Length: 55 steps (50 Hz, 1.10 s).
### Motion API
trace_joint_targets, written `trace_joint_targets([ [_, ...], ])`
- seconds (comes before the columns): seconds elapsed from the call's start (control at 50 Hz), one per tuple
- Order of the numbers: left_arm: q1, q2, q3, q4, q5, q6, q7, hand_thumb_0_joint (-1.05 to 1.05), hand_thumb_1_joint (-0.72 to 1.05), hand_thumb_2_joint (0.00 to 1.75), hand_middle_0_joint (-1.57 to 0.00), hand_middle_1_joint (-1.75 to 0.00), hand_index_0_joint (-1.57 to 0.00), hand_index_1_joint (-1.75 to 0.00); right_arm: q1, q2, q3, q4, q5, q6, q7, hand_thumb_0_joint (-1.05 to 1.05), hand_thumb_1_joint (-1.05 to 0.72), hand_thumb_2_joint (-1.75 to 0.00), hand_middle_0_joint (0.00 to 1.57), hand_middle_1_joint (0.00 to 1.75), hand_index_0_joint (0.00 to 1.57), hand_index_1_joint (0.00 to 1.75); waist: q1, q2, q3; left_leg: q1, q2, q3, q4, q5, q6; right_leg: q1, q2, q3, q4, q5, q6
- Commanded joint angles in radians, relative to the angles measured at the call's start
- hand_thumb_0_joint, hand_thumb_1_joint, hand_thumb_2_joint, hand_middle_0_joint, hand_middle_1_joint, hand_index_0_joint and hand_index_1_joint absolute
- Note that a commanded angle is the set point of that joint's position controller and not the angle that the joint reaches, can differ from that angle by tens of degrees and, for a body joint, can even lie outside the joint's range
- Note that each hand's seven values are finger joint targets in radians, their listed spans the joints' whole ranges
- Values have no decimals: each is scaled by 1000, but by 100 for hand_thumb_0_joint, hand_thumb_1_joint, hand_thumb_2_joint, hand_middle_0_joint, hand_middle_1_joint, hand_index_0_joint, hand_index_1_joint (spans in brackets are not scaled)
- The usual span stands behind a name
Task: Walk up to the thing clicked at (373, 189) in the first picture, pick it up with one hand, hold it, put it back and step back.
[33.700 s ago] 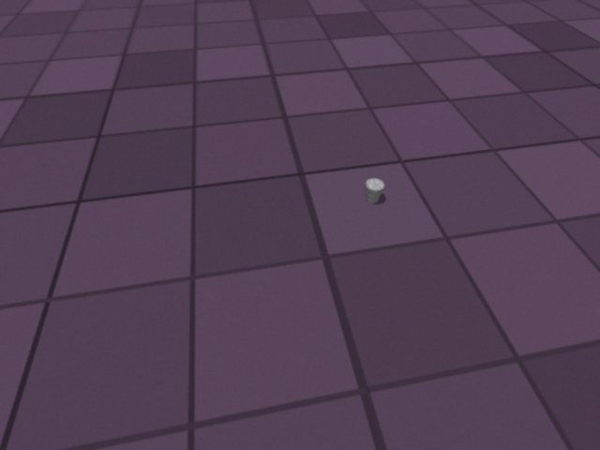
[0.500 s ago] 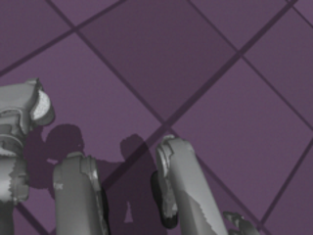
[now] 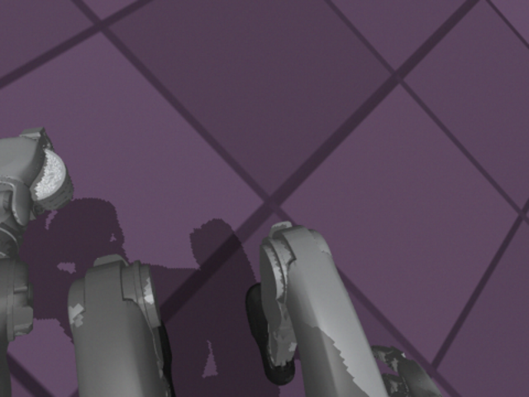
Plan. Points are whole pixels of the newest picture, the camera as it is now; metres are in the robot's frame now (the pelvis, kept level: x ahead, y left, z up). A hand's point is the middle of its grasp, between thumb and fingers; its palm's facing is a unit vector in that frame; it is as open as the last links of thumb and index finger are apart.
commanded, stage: lower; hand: left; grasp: from above
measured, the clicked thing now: (44, 184) +0.46 +0.27 -0.23
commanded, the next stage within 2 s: rest in 0.08 s
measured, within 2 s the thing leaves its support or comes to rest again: rests again in 0.50 s
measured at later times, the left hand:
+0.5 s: hand (42, 187) +0.45 +0.28 -0.24, palm faces -0.49 -0.09 -0.87, open 11.2 cm
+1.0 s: hand (41, 185) +0.46 +0.28 -0.24, palm faces -0.46 -0.10 -0.88, open 11.1 cm
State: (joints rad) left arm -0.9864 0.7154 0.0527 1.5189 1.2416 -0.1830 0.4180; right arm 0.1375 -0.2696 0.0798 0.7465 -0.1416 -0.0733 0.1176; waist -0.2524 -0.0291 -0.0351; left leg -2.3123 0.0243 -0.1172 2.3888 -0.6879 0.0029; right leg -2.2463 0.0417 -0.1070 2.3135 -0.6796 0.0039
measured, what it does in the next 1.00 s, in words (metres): stands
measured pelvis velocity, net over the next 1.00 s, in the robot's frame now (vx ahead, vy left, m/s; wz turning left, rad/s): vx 0.00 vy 0.00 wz -0.07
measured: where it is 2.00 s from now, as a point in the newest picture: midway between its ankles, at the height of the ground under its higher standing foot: (218, 368)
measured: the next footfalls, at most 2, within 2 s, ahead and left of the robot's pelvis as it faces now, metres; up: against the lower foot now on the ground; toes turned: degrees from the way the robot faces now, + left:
none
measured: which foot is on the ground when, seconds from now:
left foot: down 0.00-1.00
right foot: down 0.00-1.00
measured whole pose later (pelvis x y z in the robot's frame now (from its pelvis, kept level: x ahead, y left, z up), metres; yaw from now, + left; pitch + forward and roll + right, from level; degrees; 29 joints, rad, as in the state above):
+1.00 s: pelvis +0.00 +0.00 -0.03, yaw -4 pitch +31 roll -11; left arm -1.05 0.85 0.08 1.72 1.27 -0.21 0.58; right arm 0.12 -0.30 0.19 0.72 -0.21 -0.17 0.20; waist -0.33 -0.08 0.05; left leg -2.36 0.03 -0.18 2.52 -0.71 0.00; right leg -2.28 0.06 -0.16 2.39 -0.68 0.01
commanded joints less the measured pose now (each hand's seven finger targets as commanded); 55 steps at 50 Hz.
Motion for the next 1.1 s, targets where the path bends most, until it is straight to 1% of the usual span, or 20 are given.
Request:
trace_joint_targets([
  [0.0,-338,267,53,-171,3,-9,78,0,31,115,-69,-118,-72,-115,219,-248,-60,-5,-7,-6,-4,0,-91,-90,20,30,20,30,-4,345,-728,521,-18,65,-199,235,21,364,29,-58,-202,278,-39],
  [0.12,-344,281,72,-160,23,-3,116,0,27,116,-65,-120,-68,-117,219,-260,-56,-6,-22,-16,7,0,-91,-90,20,30,20,30,-12,374,-684,509,-17,62,-200,191,18,312,27,-71,-187,234,-44],
  [0.24,-328,260,50,-62,12,15,134,0,24,114,-61,-117,-64,-113,212,-265,-42,-4,-30,-32,16,0,-90,-89,20,30,20,30,-36,344,-627,459,-16,53,-176,149,23,275,32,-78,-177,203,-43],
  [0.28,-348,233,25,-37,3,18,124,0,24,114,-61,-117,-64,-114,217,-264,-35,0,-35,-42,23,0,-90,-90,20,30,20,30,-63,326,-604,454,-12,45,-161,149,25,269,34,-83,-173,207,-40],
  [0.34,-314,298,63,-57,-10,13,124,0,24,113,-61,-117,-64,-114,219,-272,-26,-5,-33,-47,24,0,-90,-89,20,30,20,30,-27,333,-655,450,-11,45,-152,186,25,327,35,-81,-169,238,-36],
  [0.38,-305,277,49,-40,-10,9,124,0,27,114,-62,-120,-66,-116,219,-265,-16,-3,-38,-50,31,0,-90,-90,20,30,20,30,-45,339,-650,440,-10,48,-136,208,25,354,38,-78,-160,267,-33],
  [0.4,-325,268,45,-25,-8,5,123,0,28,113,-62,-121,-66,-116,227,-272,-12,-1,-45,-56,36,0,-90,-89,20,30,20,30,-73,309,-629,430,-8,43,-125,209,27,349,39,-87,-159,273,-29],
  [0.42,-319,277,38,-16,-7,1,120,0,27,113,-62,-121,-66,-116,222,-270,-8,1,-44,-58,42,0,-90,-90,20,30,20,30,-69,303,-613,406,-8,41,-122,191,30,356,45,-82,-161,261,-30],
  [0.46,-319,352,89,-68,-16,-9,130,0,26,114,-62,-119,-65,-115,217,-286,-8,-11,-41,-60,38,0,-90,-90,20,30,20,30,-35,330,-647,412,-7,44,-119,208,30,377,42,-82,-170,271,-30],
  [0.52,-281,346,98,-63,2,-16,149,0,29,113,-64,-119,-68,-115,219,-286,2,-9,-49,-62,46,0,-90,-90,20,30,20,30,-41,362,-657,443,-6,43,-124,230,21,392,44,-91,-154,289,-33],
  [0.62,-296,325,79,-18,13,-20,172,0,28,113,-63,-119,-67,-114,201,-290,7,-10,-53,-66,55,0,-90,-90,20,30,20,30,-63,361,-630,434,-2,27,-115,212,23,349,51,-104,-144,284,-33],
  [0.66,-299,297,49,39,12,-16,176,0,29,117,-64,-119,-67,-116,202,-289,11,-4,-58,-73,61,0,-90,-90,20,30,20,30,-87,332,-556,392,-2,26,-109,177,27,327,53,-104,-150,258,-31],
  [0.7,-304,347,83,-5,10,-20,184,0,28,119,-64,-119,-66,-116,209,-302,13,-8,-59,-77,61,0,-90,-90,20,30,20,30,-66,354,-589,413,-2,22,-118,195,24,346,52,-110,-157,266,-31],
  [0.74,-308,296,34,63,10,-14,176,0,30,112,-63,-120,-67,-115,198,-299,18,-9,-61,-88,69,0,-90,-90,20,30,20,30,-94,338,-527,398,2,17,-110,169,25,303,54,-114,-149,244,-32],
  [0.76,-320,306,43,58,21,-15,176,0,31,114,-63,-121,-67,-116,206,-313,17,-15,-66,-93,72,0,-90,-90,20,30,20,30,-108,324,-533,406,-1,16,-110,172,26,305,52,-121,-148,246,-30],
  [0.8,-325,328,48,44,13,-17,184,0,31,112,-64,-120,-68,-115,192,-312,18,-15,-60,-94,71,0,-90,-90,20,30,20,30,-78,363,-561,433,2,7,-129,173,18,307,52,-123,-142,240,-36],
  [0.82,-313,319,48,83,20,-14,183,0,33,112,-65,-121,-70,-116,197,-317,20,-20,-66,-98,74,0,-90,-90,20,30,20,30,-98,352,-538,427,0,7,-120,172,19,304,50,-127,-141,241,-33],
  [0.88,-323,305,32,99,19,-21,187,0,32,112,-64,-121,-68,-116,187,-320,29,-22,-66,-104,77,0,-90,-90,20,30,20,30,-103,360,-513,417,1,-7,-135,151,15,276,51,-134,-134,222,-37],
  [1.0,-337,353,45,88,21,-24,196,0,-11,105,-23,-119,-27,-115,188,-326,39,-29,-71,-112,83,0,-89,-89,20,30,20,30,-102,337,-539,393,2,12,-109,160,26,345,59,-117,-162,239,-27],
  [1.08,-324,348,41,92,14,-24,205,0,-40,108,-11,-121,-14,-117,184,-316,45,-26,-72,-112,84,0,-89,-90,20,30,20,30,-96,349,-549,395,6,10,-111,167,24,359,64,-114,-163,249,-28],
])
